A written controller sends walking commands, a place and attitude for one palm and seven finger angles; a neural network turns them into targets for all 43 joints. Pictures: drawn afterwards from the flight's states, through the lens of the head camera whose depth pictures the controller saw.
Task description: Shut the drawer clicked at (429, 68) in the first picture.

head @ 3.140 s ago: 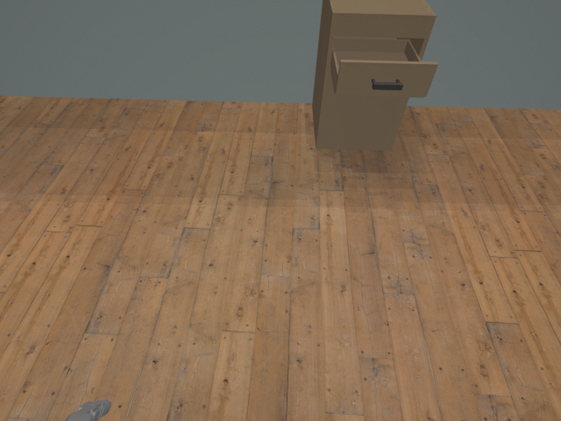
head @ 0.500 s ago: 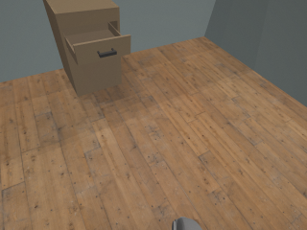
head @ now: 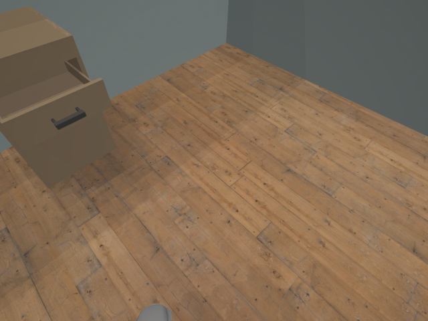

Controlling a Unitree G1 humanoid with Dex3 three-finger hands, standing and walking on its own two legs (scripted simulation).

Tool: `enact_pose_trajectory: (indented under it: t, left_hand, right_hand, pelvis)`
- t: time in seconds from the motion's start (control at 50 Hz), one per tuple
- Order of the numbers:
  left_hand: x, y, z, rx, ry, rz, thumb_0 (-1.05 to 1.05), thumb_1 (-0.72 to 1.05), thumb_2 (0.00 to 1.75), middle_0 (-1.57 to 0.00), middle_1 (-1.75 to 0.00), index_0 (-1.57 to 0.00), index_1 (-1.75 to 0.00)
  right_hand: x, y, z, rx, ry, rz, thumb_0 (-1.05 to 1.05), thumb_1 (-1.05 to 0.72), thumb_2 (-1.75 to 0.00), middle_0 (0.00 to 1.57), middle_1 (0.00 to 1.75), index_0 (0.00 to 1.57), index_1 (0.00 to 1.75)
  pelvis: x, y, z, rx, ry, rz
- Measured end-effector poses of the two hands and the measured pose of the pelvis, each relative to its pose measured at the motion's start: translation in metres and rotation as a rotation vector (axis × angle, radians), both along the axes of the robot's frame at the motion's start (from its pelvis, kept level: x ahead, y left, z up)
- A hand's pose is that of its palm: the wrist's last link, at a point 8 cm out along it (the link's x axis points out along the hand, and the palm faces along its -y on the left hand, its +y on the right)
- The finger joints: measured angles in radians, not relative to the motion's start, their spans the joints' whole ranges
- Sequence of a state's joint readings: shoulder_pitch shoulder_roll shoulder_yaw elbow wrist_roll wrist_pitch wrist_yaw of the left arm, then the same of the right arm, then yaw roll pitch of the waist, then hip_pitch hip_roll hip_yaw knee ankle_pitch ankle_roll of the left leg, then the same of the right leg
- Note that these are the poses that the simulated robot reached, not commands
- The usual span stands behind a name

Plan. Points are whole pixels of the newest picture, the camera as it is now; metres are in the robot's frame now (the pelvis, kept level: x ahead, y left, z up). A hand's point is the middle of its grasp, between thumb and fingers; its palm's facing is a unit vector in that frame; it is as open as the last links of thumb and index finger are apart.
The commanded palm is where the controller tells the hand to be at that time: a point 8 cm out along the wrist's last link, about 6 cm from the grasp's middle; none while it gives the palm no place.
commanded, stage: walk to a spot facing it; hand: left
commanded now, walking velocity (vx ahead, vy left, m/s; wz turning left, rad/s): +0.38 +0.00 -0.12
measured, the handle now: (68, 117) +0.86 +0.58 -0.22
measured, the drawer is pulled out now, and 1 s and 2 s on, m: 0.23 0.23 0.23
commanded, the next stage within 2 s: turn to face it in 1.02 s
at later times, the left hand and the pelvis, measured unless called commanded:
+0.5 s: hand (112, 280) +0.24 +0.24 -0.17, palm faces -0.04 -0.99 -0.13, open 7.4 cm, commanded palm none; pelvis +0.22 +0.07 +0.01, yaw -8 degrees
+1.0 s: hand (168, 178) +0.53 +0.14 -0.16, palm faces -0.21 -0.95 -0.22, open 7.2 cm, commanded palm none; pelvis +0.42 -0.03 +0.00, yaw -14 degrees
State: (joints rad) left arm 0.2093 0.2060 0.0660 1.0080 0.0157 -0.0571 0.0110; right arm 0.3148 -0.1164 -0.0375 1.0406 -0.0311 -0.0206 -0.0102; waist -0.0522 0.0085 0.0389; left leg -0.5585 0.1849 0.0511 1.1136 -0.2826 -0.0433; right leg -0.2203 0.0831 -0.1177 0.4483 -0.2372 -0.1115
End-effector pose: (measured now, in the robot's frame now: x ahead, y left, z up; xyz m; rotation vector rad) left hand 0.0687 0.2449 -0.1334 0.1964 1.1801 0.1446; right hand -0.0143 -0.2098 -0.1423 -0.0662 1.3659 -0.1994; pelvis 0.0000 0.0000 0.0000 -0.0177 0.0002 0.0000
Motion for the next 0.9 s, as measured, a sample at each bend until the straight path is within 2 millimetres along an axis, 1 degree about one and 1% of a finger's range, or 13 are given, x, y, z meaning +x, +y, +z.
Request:
enact_pose_trajectory:
  t: [0.08, 0.14, 0.24, 0.3, 0.34, 0.38, 0.4, 0.5, 0.6, 0.68, 0.76, 0.82, 0.9]
  left_hand:
    - [-0.003, 0.016, 0.003, 0.007, 0.062, 0.040, -0.02, 0.94, 0.90, -0.20, -0.30, -0.20, -0.30]
    - [-0.007, 0.022, -0.002, -0.009, 0.125, 0.071, -0.01, 0.93, 0.90, -0.20, -0.30, -0.20, -0.30]
    - [-0.011, 0.031, -0.020, -0.062, 0.266, 0.115, -0.01, 0.91, 0.90, -0.20, -0.30, -0.19, -0.30]
    - [0.002, 0.039, -0.029, -0.088, 0.343, 0.105, 0.00, 0.91, 0.90, -0.20, -0.30, -0.19, -0.30]
    - [0.024, 0.043, -0.028, -0.095, 0.353, 0.080, 0.00, 0.91, 0.90, -0.20, -0.30, -0.19, -0.30]
    - [0.055, 0.047, -0.025, -0.099, 0.327, 0.056, 0.00, 0.91, 0.90, -0.20, -0.30, -0.19, -0.30]
    - [0.073, 0.048, -0.023, -0.099, 0.304, 0.045, 0.00, 0.91, 0.90, -0.20, -0.29, -0.19, -0.30]
    - [0.170, 0.046, -0.013, -0.099, 0.178, -0.018, 0.00, 0.91, 0.90, -0.20, -0.29, -0.19, -0.30]
    - [0.262, 0.041, -0.005, -0.058, 0.102, -0.096, 0.01, 0.93, 0.90, -0.20, -0.29, -0.19, -0.30]
    - [0.338, 0.021, -0.001, -0.024, 0.058, -0.184, 0.01, 0.93, 0.90, -0.20, -0.29, -0.19, -0.30]
    - [0.412, -0.012, -0.005, 0.001, -0.019, -0.261, 0.00, 0.92, 0.90, -0.20, -0.29, -0.19, -0.30]
    - [0.445, -0.034, -0.009, 0.002, -0.080, -0.264, 0.00, 0.91, 0.90, -0.20, -0.29, -0.19, -0.30]
    - [0.454, -0.053, -0.003, -0.014, -0.043, -0.253, 0.00, 0.91, 0.90, -0.20, -0.29, -0.19, -0.30]
  right_hand:
    - [0.072, -0.012, 0.006, -0.042, -0.077, 0.048, 0.04, -0.96, -0.89, 0.20, 0.30, 0.20, 0.30]
    - [0.127, -0.011, 0.012, -0.062, -0.132, 0.088, 0.03, -0.96, -0.89, 0.20, 0.30, 0.19, 0.30]
    - [0.221, 0.009, 0.018, -0.094, -0.232, 0.148, 0.02, -0.93, -0.89, 0.20, 0.30, 0.19, 0.30]
    - [0.259, 0.025, 0.020, -0.112, -0.303, 0.146, 0.02, -0.92, -0.89, 0.20, 0.30, 0.19, 0.30]
    - [0.266, 0.034, 0.023, -0.108, -0.314, 0.116, 0.01, -0.92, -0.89, 0.20, 0.30, 0.19, 0.30]
    - [0.264, 0.043, 0.024, -0.097, -0.288, 0.083, 0.01, -0.91, -0.89, 0.20, 0.30, 0.20, 0.30]
    - [0.261, 0.047, 0.024, -0.089, -0.263, 0.067, 0.01, -0.91, -0.89, 0.20, 0.30, 0.20, 0.30]
    - [0.241, 0.041, 0.025, -0.109, -0.147, -0.046, -0.01, -0.96, -0.89, 0.20, 0.30, 0.20, 0.30]
    - [0.213, 0.045, 0.017, -0.062, 0.008, -0.133, 0.00, -0.94, -0.89, 0.20, 0.30, 0.20, 0.30]
    - [0.195, 0.051, 0.007, -0.005, 0.131, -0.215, 0.00, -0.93, -0.89, 0.20, 0.30, 0.20, 0.30]
    - [0.189, 0.050, -0.007, 0.062, 0.251, -0.278, 0.01, -0.91, -0.89, 0.20, 0.30, 0.20, 0.30]
    - [0.207, 0.038, -0.017, 0.092, 0.288, -0.295, 0.01, -0.91, -0.89, 0.20, 0.30, 0.20, 0.30]
    - [0.274, 0.007, -0.014, 0.058, 0.175, -0.280, 0.01, -0.91, -0.89, 0.20, 0.30, 0.19, 0.30]
  pelvis:
    - [0.036, 0.011, 0.003, -0.006, 0.004, -0.007]
    - [0.064, 0.022, 0.002, -0.011, 0.004, -0.013]
    - [0.116, 0.045, -0.007, -0.016, -0.004, -0.029]
    - [0.142, 0.058, -0.014, -0.001, -0.020, -0.062]
    - [0.158, 0.063, -0.010, 0.003, -0.029, -0.082]
    - [0.174, 0.066, -0.004, 0.005, -0.032, -0.093]
    - [0.182, 0.067, -0.001, 0.005, -0.032, -0.099]
    - [0.221, 0.069, 0.007, 0.012, -0.026, -0.136]
    - [0.261, 0.058, 0.008, 0.019, -0.026, -0.173]
    - [0.296, 0.041, 0.002, 0.025, -0.027, -0.205]
    - [0.336, 0.013, -0.014, 0.025, -0.030, -0.228]
    - [0.357, -0.006, -0.022, 0.025, -0.040, -0.239]
    - [0.385, -0.018, -0.010, 0.016, -0.040, -0.246]
